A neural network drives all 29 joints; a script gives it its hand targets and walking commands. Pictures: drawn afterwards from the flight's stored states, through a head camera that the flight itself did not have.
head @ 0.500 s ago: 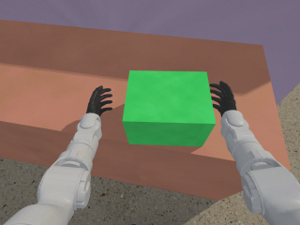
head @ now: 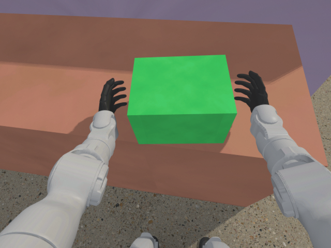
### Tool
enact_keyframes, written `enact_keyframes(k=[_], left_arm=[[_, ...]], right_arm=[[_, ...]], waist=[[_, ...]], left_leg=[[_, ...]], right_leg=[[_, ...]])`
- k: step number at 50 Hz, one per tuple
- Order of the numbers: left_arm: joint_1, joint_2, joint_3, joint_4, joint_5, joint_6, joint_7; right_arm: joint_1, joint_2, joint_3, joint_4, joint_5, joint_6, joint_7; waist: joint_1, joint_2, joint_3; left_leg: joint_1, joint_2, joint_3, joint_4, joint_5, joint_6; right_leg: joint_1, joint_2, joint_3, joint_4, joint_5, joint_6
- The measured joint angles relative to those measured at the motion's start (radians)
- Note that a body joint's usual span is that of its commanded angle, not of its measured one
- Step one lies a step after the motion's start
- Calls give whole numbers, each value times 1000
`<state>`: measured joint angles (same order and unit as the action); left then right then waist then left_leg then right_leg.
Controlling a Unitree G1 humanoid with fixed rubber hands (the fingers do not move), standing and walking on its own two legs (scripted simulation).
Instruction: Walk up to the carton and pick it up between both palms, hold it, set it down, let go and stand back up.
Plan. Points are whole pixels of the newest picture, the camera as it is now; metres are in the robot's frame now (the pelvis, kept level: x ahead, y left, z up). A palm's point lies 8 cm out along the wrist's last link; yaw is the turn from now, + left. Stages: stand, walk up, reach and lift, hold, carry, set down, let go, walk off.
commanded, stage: reach and lift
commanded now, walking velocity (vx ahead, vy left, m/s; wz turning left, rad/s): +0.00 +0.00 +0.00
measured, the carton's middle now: (180, 101) +0.47 +0.02 +0.03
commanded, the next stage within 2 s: none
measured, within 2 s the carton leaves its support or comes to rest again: neither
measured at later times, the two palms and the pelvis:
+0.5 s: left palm (114, 115) +0.42 +0.19 +0.02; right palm (239, 108) +0.45 -0.13 +0.04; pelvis +0.01 +0.01 +0.01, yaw +2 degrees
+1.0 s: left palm (113, 122) +0.40 +0.19 +0.02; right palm (239, 113) +0.43 -0.13 +0.03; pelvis +0.03 +0.01 +0.03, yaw +2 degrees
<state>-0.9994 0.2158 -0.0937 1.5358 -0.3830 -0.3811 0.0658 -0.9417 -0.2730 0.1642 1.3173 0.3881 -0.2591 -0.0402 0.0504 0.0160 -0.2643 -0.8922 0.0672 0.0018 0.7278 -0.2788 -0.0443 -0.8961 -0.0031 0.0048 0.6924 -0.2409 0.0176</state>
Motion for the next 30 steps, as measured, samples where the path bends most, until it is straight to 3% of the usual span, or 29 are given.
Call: enact_keyframes(k=[6,9,16,20,24,27,30], left_arm=[[-1,-24,13,-25,5,-22,1],[0,-37,43,-52,27,-28,10],[29,-42,162,-89,158,-20,27],[55,-61,265,-86,260,-33,32],[92,-84,364,-72,365,-91,32],[126,-108,418,-65,418,-145,34],[158,-123,451,-65,446,-174,30]], right_arm=[[-27,58,-46,-36,-66,11,-21],[-26,92,-103,-55,-108,10,-56],[2,146,-227,-71,-235,14,-104],[29,176,-335,-62,-349,-13,-90],[65,207,-490,-69,-522,-73,-61],[104,224,-592,-90,-640,-133,-34],[132,239,-653,-102,-706,-175,-16]], waist=[[-6,2,15],[-18,-6,16],[-41,-19,18],[-39,-13,35],[-38,11,78],[-28,30,107],[-21,45,127]], left_leg=[[-50,-4,-12,25,3,-4],[-67,-5,-19,27,6,-6],[-36,-4,-28,-1,10,-10],[21,-5,-27,-32,12,-7],[104,-11,-29,-76,20,-1],[166,-15,-24,-115,28,5],[213,-17,-14,-148,35,11]], right_leg=[[-50,-4,-10,34,-6,-4],[-65,-5,-16,38,-6,-6],[-25,-3,-27,1,0,-9],[36,-5,-28,-39,6,-6],[129,-10,-33,-97,18,1],[195,-14,-30,-145,32,6],[240,-17,-22,-182,44,12]])
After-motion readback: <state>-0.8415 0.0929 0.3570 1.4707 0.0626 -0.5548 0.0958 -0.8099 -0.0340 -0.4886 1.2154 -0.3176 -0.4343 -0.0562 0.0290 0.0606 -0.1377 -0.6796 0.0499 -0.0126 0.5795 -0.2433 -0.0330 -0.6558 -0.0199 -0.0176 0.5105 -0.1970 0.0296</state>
